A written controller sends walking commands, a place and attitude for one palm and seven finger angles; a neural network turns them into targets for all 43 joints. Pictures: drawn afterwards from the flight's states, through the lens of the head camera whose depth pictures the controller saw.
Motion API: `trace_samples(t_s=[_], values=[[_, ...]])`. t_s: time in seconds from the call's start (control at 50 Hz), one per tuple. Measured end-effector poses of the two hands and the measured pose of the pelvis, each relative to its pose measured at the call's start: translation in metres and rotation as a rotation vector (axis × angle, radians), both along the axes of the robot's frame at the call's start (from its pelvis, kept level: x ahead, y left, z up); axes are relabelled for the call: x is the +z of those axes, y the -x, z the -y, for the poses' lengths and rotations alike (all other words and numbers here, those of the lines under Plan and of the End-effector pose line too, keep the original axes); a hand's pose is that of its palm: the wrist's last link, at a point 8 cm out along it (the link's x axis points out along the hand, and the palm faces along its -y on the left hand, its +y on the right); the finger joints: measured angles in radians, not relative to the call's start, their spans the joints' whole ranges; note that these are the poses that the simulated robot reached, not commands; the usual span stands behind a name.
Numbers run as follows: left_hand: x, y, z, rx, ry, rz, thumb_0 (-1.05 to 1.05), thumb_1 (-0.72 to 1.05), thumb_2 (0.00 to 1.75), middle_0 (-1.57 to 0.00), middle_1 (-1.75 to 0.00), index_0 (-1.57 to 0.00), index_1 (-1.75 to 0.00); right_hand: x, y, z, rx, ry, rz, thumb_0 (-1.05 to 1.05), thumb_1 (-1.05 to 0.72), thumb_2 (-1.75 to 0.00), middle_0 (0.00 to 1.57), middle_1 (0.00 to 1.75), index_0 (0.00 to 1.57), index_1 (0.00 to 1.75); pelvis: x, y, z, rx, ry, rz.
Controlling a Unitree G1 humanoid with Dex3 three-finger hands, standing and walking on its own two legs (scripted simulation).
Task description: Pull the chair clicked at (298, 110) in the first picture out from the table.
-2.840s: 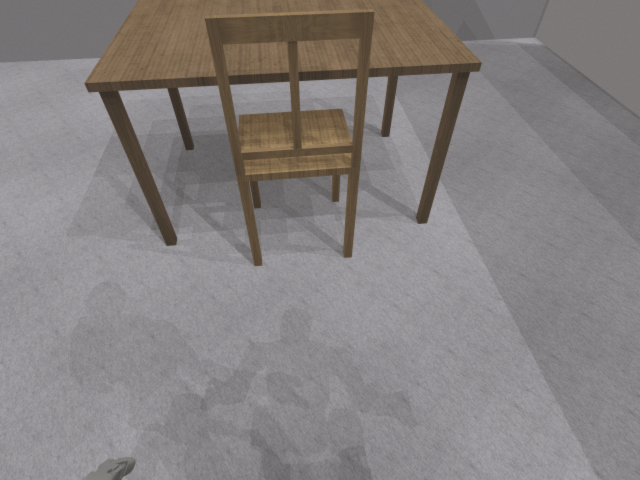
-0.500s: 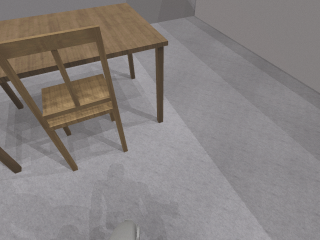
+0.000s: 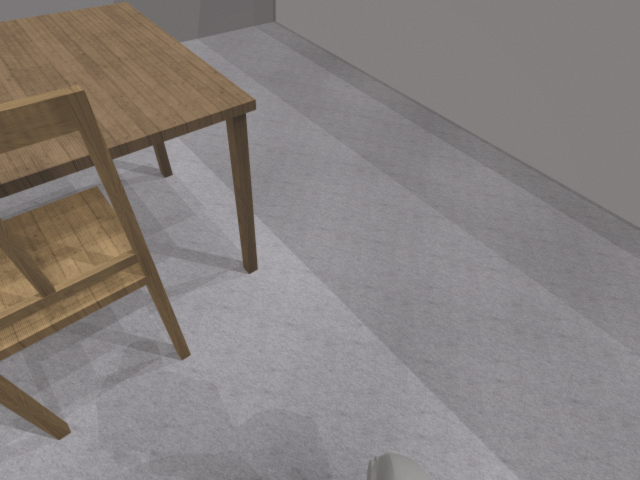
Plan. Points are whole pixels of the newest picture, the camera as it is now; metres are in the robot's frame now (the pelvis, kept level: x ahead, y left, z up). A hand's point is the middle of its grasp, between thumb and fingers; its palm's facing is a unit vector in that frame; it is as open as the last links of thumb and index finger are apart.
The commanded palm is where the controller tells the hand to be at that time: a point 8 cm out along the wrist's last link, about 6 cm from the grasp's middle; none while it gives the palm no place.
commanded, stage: walk to a spot facing it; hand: left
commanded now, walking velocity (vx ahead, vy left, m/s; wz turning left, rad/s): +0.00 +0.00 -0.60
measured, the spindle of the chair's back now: (6, 240) +0.45 +0.57 -0.06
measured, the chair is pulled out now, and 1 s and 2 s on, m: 0.00 0.00 0.00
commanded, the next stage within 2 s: turn to face it in 0.10 s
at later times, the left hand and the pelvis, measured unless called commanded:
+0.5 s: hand (246, 450) +0.19 +0.12 -0.17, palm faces -0.09 -0.98 -0.15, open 7.3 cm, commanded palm none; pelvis +0.06 -0.03 -0.01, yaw -4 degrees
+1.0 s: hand out of the picture +0.10 +0.20 -0.16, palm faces +0.24 -0.93 -0.28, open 7.3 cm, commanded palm none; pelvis +0.04 -0.03 +0.00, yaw +12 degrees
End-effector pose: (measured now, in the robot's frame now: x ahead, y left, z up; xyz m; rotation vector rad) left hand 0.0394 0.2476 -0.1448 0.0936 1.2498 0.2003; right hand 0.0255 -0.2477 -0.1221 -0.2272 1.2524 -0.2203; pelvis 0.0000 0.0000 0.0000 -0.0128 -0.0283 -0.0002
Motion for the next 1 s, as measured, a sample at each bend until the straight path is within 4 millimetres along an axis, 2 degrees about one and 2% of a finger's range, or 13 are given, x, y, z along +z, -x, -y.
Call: trace_samples(t_s=[0.1,0.24,0.28,0.34,0.42,0.5,0.62,0.72,0.8,0.9,1.0], values=[[0.005,-0.065,0.009,-0.111,-0.006,0.046,0.00,0.92,0.90,-0.19,-0.30,-0.20,-0.30,-0.009,0.025,-0.006,-0.098,-0.037,-0.064,0.00,-0.92,-0.90,0.20,0.30,0.20,0.30,-0.002,-0.016,0.001,-0.059,-0.003,0.002],[0.006,-0.144,0.050,-0.288,-0.029,0.103,0.00,0.91,0.90,-0.19,-0.30,-0.20,-0.30,-0.034,0.048,-0.006,-0.238,-0.115,-0.122,0.00,-0.91,-0.90,0.20,0.30,0.20,0.30,-0.015,-0.038,0.020,-0.157,-0.017,-0.015],[0.005,-0.161,0.064,-0.322,-0.043,0.141,0.00,0.91,0.90,-0.19,-0.30,-0.20,-0.30,-0.043,0.052,-0.003,-0.262,-0.135,-0.143,0.00,-0.91,-0.90,0.20,0.30,0.20,0.30,-0.021,-0.042,0.028,-0.168,-0.014,-0.024],[0.008,-0.170,0.078,-0.326,-0.037,0.175,0.00,0.91,0.90,-0.20,-0.30,-0.20,-0.30,-0.045,0.048,0.000,-0.267,-0.141,-0.174,0.00,-0.91,-0.90,0.20,0.30,0.20,0.30,-0.020,-0.047,0.032,-0.152,0.004,-0.021],[0.008,-0.165,0.087,-0.287,-0.007,0.174,0.00,0.91,0.90,-0.20,-0.30,-0.21,-0.30,-0.038,0.025,0.000,-0.235,-0.138,-0.155,0.00,-0.91,-0.90,0.20,0.30,0.20,0.30,-0.014,-0.056,0.033,-0.122,0.008,-0.015],[-0.002,-0.149,0.080,-0.220,0.033,0.150,0.00,0.91,0.90,-0.20,-0.30,-0.21,-0.30,-0.030,-0.006,-0.002,-0.171,-0.116,-0.112,0.00,-0.91,-0.90,0.20,0.30,0.20,0.30,-0.012,-0.059,0.027,-0.073,0.014,-0.011],[-0.025,-0.112,0.037,-0.073,0.044,0.079,-0.01,0.91,0.90,-0.20,-0.30,-0.21,-0.30,-0.022,-0.045,-0.005,-0.051,-0.042,-0.064,0.01,-0.92,-0.90,0.20,0.30,0.20,0.30,-0.021,-0.058,0.007,-0.004,0.022,-0.021],[-0.012,-0.078,0.002,-0.007,-0.011,-0.011,0.00,0.92,0.90,-0.20,-0.30,-0.20,-0.30,-0.006,-0.062,-0.006,0.011,-0.016,-0.051,0.00,-0.92,-0.90,0.20,0.30,0.20,0.30,-0.007,-0.055,0.002,0.043,0.027,-0.045],[0.002,-0.058,-0.014,0.048,-0.051,-0.028,0.00,0.92,0.90,-0.20,-0.30,-0.20,-0.30,0.000,-0.076,-0.003,0.066,-0.014,-0.053,0.00,-0.91,-0.90,0.20,0.30,0.20,0.30,0.001,-0.053,0.002,0.087,0.031,-0.056],[0.012,-0.045,-0.016,0.103,-0.087,-0.014,0.00,0.91,0.90,-0.19,-0.30,-0.20,-0.30,-0.001,-0.095,0.007,0.130,-0.019,-0.041,0.00,-0.91,-0.90,0.20,0.30,0.20,0.30,0.003,-0.050,0.012,0.150,0.028,-0.056],[0.019,-0.041,0.003,0.140,-0.107,0.038,0.00,0.91,0.90,-0.19,-0.30,-0.20,-0.30,-0.009,-0.114,0.026,0.189,-0.036,-0.021,0.00,-0.91,-0.90,0.20,0.30,0.20,0.30,-0.001,-0.045,0.032,0.213,0.015,-0.051]])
